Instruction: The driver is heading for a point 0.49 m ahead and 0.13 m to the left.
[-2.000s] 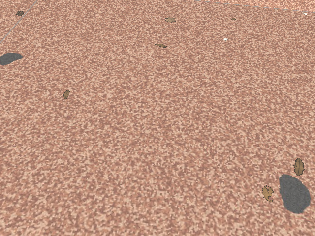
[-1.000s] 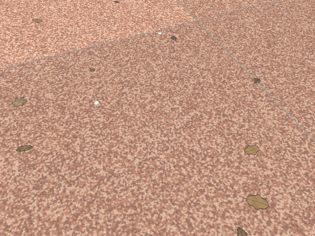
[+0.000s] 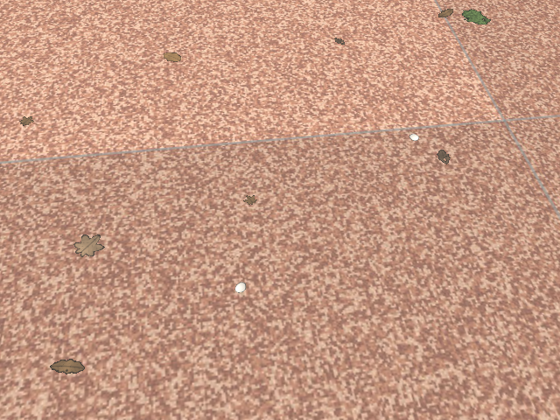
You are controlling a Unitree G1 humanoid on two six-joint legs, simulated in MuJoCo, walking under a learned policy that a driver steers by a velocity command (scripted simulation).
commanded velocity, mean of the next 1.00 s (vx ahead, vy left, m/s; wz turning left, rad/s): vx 0.14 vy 0.00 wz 0.56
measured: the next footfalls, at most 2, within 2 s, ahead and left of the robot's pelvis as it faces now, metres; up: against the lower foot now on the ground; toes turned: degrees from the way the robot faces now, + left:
right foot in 0.32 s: +0.36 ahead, -0.09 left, +0.00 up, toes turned +17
left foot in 0.78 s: +0.21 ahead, +0.12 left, +0.00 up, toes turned +30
